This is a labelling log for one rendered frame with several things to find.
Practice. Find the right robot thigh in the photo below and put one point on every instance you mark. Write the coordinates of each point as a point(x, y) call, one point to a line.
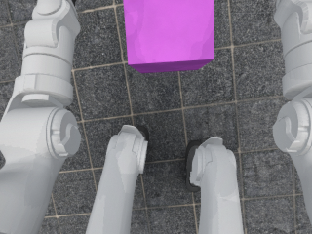
point(220, 200)

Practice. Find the carton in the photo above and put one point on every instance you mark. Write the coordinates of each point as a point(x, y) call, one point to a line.
point(169, 35)

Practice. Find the right robot forearm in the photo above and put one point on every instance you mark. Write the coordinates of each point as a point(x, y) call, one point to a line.
point(295, 20)

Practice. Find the right robot foot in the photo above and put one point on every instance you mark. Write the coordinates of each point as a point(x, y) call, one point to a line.
point(189, 155)

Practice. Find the robot left upper arm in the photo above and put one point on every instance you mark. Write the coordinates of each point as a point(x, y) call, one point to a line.
point(35, 143)

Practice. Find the left robot forearm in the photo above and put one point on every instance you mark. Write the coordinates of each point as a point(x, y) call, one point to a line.
point(47, 59)

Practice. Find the robot right upper arm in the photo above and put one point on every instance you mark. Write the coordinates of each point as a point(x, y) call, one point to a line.
point(292, 133)

